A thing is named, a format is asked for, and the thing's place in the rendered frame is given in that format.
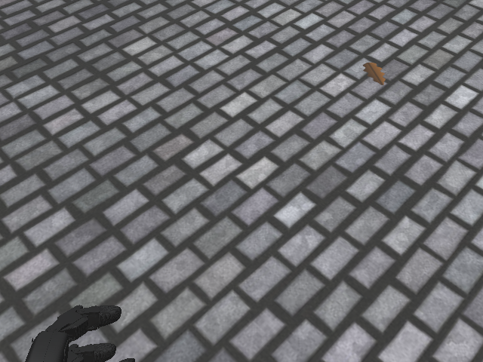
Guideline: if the left robot hand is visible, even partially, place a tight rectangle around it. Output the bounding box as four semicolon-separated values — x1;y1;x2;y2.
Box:
25;305;135;362

